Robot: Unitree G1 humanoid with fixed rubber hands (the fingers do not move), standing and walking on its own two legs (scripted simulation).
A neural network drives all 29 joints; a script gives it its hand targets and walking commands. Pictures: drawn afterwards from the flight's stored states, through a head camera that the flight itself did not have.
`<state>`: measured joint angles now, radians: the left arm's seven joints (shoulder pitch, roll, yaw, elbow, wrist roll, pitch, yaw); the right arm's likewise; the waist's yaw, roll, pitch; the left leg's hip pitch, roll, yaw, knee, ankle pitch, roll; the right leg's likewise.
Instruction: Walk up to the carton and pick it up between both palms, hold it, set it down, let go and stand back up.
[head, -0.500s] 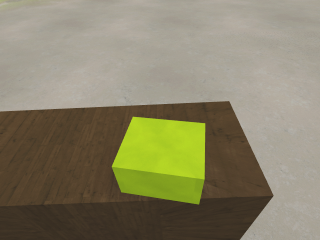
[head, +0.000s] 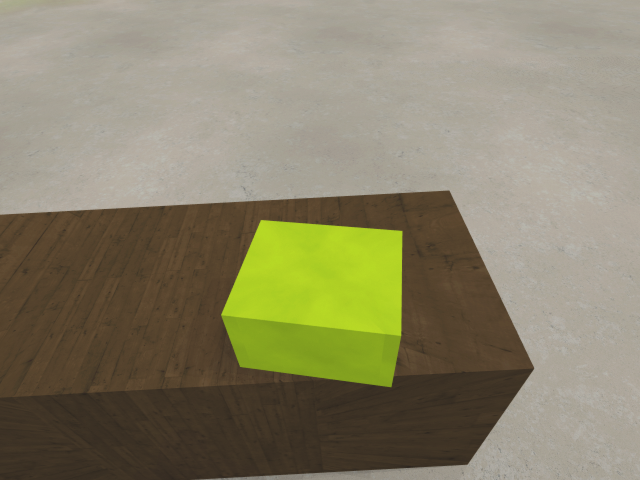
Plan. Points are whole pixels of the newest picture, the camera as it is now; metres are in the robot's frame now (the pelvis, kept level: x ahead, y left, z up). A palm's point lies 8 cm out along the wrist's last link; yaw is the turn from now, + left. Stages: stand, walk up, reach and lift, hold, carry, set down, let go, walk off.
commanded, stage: stand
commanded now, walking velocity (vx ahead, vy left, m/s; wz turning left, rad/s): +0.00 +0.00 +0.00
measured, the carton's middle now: (322, 298) +0.50 +0.01 -0.13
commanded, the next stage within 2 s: none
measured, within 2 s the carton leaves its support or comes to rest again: neither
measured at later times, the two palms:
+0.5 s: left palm out of the picture +0.01 +0.25 -0.12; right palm out of the picture +0.01 -0.24 -0.14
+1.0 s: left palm out of the picture +0.04 +0.25 -0.13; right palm out of the picture +0.03 -0.22 -0.14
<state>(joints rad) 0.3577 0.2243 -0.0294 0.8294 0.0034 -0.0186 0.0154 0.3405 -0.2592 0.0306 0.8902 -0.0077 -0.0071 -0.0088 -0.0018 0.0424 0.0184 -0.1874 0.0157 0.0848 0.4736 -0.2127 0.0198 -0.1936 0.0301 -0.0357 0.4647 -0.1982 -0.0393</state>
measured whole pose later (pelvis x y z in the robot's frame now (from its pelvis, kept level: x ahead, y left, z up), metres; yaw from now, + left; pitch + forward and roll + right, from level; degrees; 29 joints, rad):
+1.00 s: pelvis +0.02 +0.01 +0.00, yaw -1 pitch -3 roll +0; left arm 0.34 0.18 -0.03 0.96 0.00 -0.02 0.04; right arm 0.32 -0.21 0.02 0.99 0.00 -0.01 -0.03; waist 0.00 0.03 0.02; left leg -0.17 0.00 0.11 0.45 -0.24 0.04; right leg -0.19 0.02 0.00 0.46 -0.22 -0.02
